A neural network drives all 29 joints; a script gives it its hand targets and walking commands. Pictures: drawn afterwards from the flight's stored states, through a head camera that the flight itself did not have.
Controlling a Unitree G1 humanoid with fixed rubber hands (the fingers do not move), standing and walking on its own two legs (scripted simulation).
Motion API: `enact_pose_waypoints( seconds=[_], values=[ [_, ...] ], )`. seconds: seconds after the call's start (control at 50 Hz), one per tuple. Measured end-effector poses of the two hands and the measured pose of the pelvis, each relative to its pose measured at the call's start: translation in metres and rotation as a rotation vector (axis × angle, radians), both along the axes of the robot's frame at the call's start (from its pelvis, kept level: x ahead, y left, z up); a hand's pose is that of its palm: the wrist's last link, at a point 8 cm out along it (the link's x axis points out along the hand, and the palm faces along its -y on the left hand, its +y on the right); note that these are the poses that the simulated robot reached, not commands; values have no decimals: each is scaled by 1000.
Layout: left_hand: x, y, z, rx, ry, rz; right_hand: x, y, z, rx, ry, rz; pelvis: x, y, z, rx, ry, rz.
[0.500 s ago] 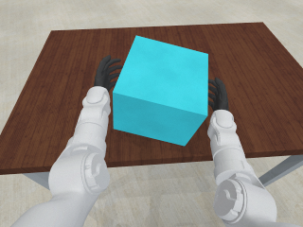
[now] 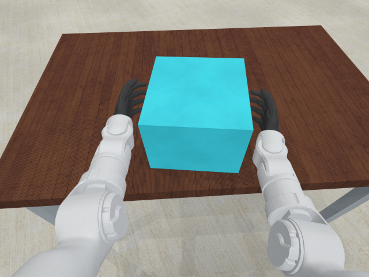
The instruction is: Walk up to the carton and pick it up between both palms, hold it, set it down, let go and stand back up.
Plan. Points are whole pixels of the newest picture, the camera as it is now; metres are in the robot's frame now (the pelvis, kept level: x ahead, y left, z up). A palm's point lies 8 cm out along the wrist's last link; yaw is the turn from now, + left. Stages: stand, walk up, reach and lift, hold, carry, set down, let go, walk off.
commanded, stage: set down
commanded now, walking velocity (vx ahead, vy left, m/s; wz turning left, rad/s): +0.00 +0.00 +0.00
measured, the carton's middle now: (196, 113) +0.50 -0.02 +0.05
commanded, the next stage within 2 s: none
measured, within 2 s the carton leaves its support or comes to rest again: neither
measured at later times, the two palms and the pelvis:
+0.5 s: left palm (110, 130) +0.40 +0.17 +0.11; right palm (281, 136) +0.37 -0.18 +0.11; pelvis -0.04 +0.01 +0.00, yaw +0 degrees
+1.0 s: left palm (96, 145) +0.38 +0.20 +0.09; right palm (280, 144) +0.36 -0.17 +0.10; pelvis -0.04 +0.01 +0.00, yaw +0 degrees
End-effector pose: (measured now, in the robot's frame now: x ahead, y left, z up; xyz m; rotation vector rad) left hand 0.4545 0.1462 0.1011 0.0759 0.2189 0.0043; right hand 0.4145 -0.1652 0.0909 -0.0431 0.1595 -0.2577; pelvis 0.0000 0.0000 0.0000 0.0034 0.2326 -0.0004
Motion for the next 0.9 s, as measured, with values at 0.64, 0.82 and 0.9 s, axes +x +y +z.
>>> enact_pose_waypoints(
  seconds=[0.64, 0.82, 0.9],
  values=[
    [-60, 36, 26, 31, 4, 6, -49, -13, 36, 78, 27, -20, -47, 7, -3, -6, -75, 1],
    [-64, 42, 15, 58, 39, -12, -51, -8, 31, 75, 71, -6, -50, 7, -3, -6, -79, 1],
    [-65, 43, 5, 57, 65, -16, -48, -8, 27, 73, 78, -4, -48, 7, -3, -6, -76, 1]
  ],
)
